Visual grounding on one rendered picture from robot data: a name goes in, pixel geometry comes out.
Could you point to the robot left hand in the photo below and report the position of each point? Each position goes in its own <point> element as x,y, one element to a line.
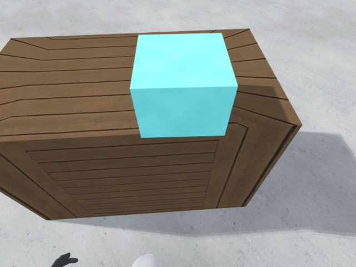
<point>64,260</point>

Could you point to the pedestal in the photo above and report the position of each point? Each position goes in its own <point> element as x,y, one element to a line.
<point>70,144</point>

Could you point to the robot left thigh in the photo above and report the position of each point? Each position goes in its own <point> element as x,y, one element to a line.
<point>147,261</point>

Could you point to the carton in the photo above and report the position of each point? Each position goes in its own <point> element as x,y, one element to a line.
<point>182,85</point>

